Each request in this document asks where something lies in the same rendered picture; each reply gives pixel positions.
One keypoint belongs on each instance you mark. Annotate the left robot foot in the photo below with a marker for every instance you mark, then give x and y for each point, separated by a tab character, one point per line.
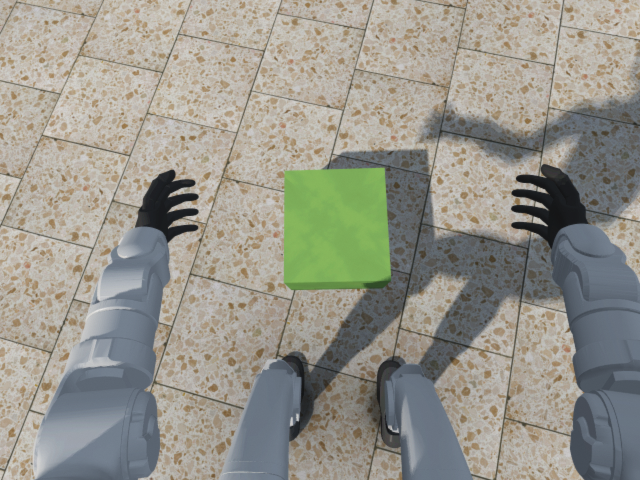
296	364

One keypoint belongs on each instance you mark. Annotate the carton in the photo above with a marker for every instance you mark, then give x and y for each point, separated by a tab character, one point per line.
336	229

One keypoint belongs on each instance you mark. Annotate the robot left shin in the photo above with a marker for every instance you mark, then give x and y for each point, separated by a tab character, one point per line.
276	364

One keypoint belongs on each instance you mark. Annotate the robot right hand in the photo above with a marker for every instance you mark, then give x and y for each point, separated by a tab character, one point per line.
562	201

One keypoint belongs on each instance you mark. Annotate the robot left hand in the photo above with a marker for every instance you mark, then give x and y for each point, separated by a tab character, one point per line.
156	204

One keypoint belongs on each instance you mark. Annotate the robot right forearm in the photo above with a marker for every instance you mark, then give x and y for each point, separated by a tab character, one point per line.
602	300

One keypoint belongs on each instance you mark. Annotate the robot left forearm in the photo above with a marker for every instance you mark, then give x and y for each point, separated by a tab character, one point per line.
116	347

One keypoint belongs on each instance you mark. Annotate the robot left upper arm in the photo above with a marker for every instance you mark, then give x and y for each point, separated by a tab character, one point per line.
100	435

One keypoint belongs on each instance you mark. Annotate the robot right upper arm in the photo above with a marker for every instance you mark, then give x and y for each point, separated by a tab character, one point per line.
605	440

